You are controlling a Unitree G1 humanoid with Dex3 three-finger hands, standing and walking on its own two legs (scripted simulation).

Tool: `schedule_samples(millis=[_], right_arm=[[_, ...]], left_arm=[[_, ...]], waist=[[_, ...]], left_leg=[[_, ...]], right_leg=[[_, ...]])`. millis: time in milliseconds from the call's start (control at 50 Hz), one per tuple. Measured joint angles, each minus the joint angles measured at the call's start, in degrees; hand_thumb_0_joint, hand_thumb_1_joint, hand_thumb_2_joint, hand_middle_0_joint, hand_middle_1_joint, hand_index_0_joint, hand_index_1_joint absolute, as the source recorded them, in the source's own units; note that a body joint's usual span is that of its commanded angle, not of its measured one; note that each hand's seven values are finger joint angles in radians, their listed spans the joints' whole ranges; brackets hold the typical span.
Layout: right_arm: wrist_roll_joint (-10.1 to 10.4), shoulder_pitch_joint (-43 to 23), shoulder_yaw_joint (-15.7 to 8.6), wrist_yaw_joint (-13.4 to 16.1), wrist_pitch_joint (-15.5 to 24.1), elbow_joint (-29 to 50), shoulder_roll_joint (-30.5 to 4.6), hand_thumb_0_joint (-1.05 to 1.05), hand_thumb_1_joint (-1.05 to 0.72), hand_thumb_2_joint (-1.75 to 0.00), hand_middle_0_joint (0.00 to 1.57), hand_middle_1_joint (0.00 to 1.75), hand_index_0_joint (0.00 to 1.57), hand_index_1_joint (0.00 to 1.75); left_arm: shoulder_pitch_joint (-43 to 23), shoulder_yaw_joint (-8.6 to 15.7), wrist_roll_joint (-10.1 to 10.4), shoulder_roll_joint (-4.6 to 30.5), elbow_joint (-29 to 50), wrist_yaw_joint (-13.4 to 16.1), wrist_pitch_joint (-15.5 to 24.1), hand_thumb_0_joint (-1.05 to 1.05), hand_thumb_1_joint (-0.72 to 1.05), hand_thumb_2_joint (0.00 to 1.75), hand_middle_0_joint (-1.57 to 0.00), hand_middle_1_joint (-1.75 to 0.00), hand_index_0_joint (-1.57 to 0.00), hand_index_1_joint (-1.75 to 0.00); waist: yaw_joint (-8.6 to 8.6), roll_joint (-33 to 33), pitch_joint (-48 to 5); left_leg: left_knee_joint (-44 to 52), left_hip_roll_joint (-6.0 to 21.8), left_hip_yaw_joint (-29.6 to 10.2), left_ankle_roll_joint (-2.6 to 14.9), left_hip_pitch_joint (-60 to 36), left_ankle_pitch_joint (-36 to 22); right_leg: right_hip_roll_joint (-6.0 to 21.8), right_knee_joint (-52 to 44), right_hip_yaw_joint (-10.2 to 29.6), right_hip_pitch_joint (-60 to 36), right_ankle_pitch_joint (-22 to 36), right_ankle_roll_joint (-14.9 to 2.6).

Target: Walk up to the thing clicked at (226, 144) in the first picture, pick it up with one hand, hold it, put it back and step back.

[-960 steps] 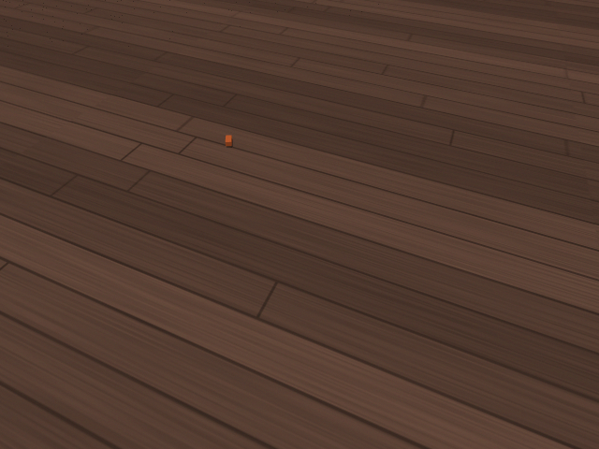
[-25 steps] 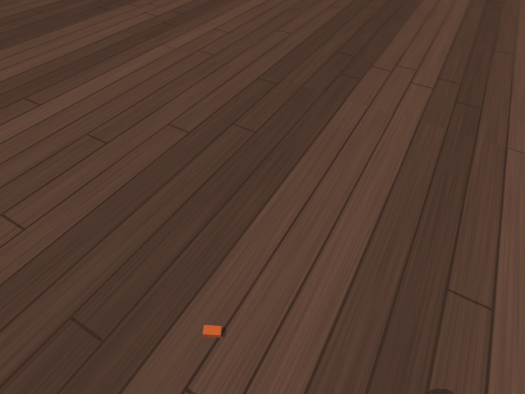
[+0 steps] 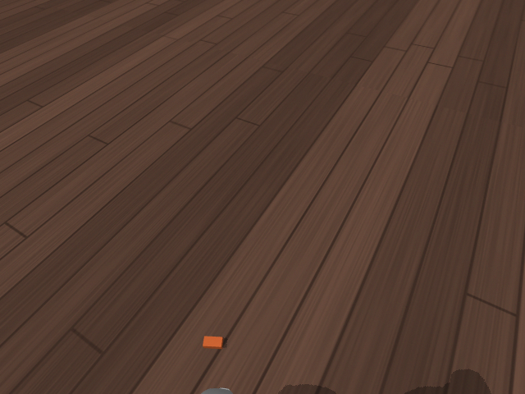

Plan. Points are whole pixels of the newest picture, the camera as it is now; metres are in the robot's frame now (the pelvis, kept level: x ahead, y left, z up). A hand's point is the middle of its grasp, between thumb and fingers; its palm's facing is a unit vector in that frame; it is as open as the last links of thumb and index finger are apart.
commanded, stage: walk up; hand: left
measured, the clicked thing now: (213, 342) +0.41 +0.22 -0.76
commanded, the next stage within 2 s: stand in 1.94 s
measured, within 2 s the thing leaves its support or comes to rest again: neither
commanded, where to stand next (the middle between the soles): +0.04 +0.03 m, yaw +0 degrees
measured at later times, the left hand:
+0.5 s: hand out of the picture +0.11 +0.29 -0.16, palm faces +0.00 -0.91 -0.42, open 7.4 cm
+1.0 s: hand out of the picture +0.10 +0.30 -0.16, palm faces +0.01 -0.94 -0.35, open 7.4 cm
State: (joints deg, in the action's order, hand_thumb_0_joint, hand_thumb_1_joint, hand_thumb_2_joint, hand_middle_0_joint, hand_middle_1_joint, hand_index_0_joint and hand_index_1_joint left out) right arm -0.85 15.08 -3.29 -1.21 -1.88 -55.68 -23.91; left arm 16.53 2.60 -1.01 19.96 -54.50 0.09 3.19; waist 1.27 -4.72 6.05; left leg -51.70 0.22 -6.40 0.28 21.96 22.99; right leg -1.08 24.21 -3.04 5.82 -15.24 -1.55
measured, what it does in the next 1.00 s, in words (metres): steps on the spot: left foot, then right foot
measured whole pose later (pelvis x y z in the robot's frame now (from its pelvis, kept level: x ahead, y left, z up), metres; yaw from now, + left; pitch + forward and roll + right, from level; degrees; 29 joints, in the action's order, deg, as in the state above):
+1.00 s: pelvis +0.01 +0.04 -0.01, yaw +1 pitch -4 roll +0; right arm 0.3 6.9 -0.6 0.2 -0.2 -58.1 -19.8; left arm 7.4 1.1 0.0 20.7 -58.4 -0.3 -0.7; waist 0.3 0.3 5.3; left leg -30.9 0.8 -2.4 -1.6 9.8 17.6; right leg 1.4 31.2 1.2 11.1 -16.6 1.3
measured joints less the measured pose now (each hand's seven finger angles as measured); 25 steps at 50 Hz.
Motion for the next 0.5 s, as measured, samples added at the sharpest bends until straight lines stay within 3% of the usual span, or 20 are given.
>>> schedule_samples(millis=[120, 140, 180, 280, 360, 400, 420, 460, 500], right_arm=[[-0.25, -2.54, 0.73, -0.06, 0.07, 0.71, 1.80, 0.01, -0.91, -0.89, 0.20, 0.30, 0.20, 0.30], [-0.35, -3.01, 0.72, -0.04, 0.29, 0.79, 2.15, 0.01, -0.91, -0.89, 0.20, 0.30, 0.20, 0.30], [-0.55, -4.68, 0.73, 0.07, 0.65, 0.99, 3.47, 0.01, -0.91, -0.89, 0.20, 0.30, 0.20, 0.30], [0.01, -7.72, 1.64, 0.63, 1.26, 2.99, 4.46, 0.01, -0.91, -0.89, 0.21, 0.30, 0.20, 0.30], [-0.20, -10.27, 1.81, 0.94, 0.86, 4.21, 4.19, 0.01, -0.91, -0.89, 0.21, 0.30, 0.20, 0.30], [-0.07, -11.33, 1.71, 0.89, 0.51, 4.88, 3.78, 0.01, -0.90, -0.89, 0.21, 0.30, 0.20, 0.30], [0.15, -11.76, 1.63, 0.81, 0.27, 5.08, 3.52, 0.01, -0.90, -0.89, 0.21, 0.30, 0.20, 0.30], [0.88, -12.40, 1.18, 0.76, -0.39, 4.89, 2.64, 0.01, -0.90, -0.89, 0.21, 0.30, 0.20, 0.30], [1.08, -12.14, 0.84, 0.84, -1.36, 4.53, 2.43, 0.01, -0.91, -0.89, 0.21, 0.30, 0.20, 0.30]], left_arm=[[-2.85, -0.64, 0.60, 0.54, 2.20, 0.55, -0.79, 0.01, 0.90, 0.90, -0.20, -0.30, -0.21, -0.30], [-3.45, -0.77, 0.90, 0.84, 2.40, 0.61, -1.08, 0.01, 0.90, 0.90, -0.20, -0.30, -0.21, -0.30], [-5.46, -0.68, 1.71, 1.46, 2.16, 0.90, -2.02, 0.01, 0.90, 0.90, -0.20, -0.30, -0.20, -0.30], [-9.16, -1.19, 2.69, 1.61, 1.66, 1.17, -3.69, 0.01, 0.90, 0.90, -0.20, -0.30, -0.20, -0.30], [-9.81, -1.19, 2.65, 1.88, 1.22, 1.16, -3.22, 0.00, 0.90, 0.90, -0.20, -0.30, -0.20, -0.30], [-9.75, -1.02, 2.27, 2.02, 0.73, 1.34, -2.81, 0.00, 0.90, 0.90, -0.20, -0.30, -0.20, -0.30], [-9.57, -0.90, 1.98, 2.04, 0.40, 1.47, -2.50, 0.00, 0.90, 0.90, -0.20, -0.30, -0.20, -0.30], [-9.22, -0.84, 1.06, 1.23, -0.43, 1.65, -2.15, 0.00, 0.90, 0.90, -0.20, -0.30, -0.20, -0.30], [-7.97, -1.09, 0.35, 1.16, -0.48, 1.32, -2.01, 0.00, 0.90, 0.90, -0.20, -0.30, -0.20, -0.30]], waist=[[-0.12, 1.68, 2.11], [-0.24, 2.41, 2.28], [0.01, 5.20, 3.34], [-0.89, 5.19, 3.05], [-0.72, 4.84, 2.07], [-0.52, 4.35, 2.08], [-0.30, 3.98, 2.10], [-0.58, 1.42, 2.45], [-0.27, 1.42, 1.53]], left_leg=[[14.22, 1.94, 3.40, 0.69, -2.24, -6.48], [16.36, 1.60, 4.00, 0.62, -3.13, -9.70], [16.46, 0.01, 5.34, -0.08, -3.79, -9.64], [17.49, 0.71, 4.64, 0.42, -3.89, -9.38], [17.08, 0.89, 5.50, 0.25, -3.22, -9.08], [15.47, 1.02, 5.95, 0.02, -2.62, -8.26], [14.24, 1.20, 6.18, -0.19, -2.22, -7.62], [12.12, 2.30, 5.01, -0.38, -1.70, -6.88], [7.24, 0.54, 4.05, 0.13, -0.34, 0.21]], right_leg=[[0.99, 6.61, -1.16, 0.99, -5.58, 1.10], [1.56, 8.86, -1.23, 1.66, -7.13, 1.47], [3.52, 14.29, 0.02, 3.78, -8.11, 1.52], [0.01, 25.84, 5.03, 9.41, -19.05, 0.04], [0.71, 21.38, 4.87, 9.56, -15.69, 0.67], [0.94, 14.96, 3.85, 7.82, -11.27, 1.05], [0.82, 11.27, 3.51, 6.74, -6.38, 1.19], [-0.42, 10.51, 2.51, 5.96, -4.18, 1.50], [0.39, 11.29, 2.81, 6.67, -4.97, 1.37]])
